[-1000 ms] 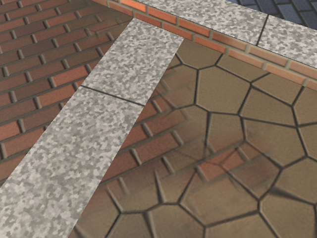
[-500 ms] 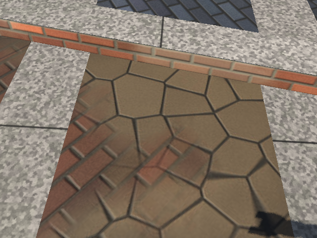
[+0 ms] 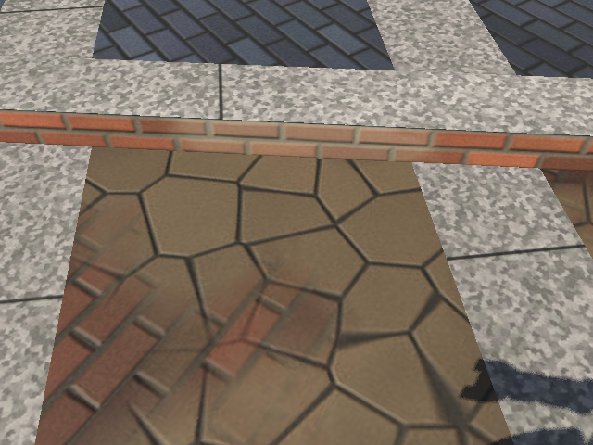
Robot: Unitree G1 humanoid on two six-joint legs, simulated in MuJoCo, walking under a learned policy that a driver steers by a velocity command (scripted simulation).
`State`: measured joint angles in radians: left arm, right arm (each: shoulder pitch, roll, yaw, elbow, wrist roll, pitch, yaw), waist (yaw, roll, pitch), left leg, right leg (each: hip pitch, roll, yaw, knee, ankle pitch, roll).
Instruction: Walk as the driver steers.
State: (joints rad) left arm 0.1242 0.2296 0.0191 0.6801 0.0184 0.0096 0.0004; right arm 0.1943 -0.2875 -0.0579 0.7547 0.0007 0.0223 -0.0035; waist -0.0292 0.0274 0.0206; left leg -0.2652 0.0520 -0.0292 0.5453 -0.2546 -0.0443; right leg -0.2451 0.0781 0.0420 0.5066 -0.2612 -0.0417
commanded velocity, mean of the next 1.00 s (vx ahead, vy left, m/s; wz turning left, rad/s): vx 0.00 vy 0.00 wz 0.24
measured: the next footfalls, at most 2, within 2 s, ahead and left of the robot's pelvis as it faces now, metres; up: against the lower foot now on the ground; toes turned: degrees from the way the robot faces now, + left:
left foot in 0.52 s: +0.00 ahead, +0.16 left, +0.00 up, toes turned +19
right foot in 1.00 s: +0.03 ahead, -0.05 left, +0.00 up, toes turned +14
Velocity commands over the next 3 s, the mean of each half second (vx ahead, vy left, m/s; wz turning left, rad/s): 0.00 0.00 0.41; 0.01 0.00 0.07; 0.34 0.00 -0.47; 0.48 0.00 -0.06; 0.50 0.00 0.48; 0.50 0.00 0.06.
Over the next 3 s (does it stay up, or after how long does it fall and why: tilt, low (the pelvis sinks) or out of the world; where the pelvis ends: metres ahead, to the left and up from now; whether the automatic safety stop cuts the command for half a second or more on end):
stays up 0.95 0.18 -0.01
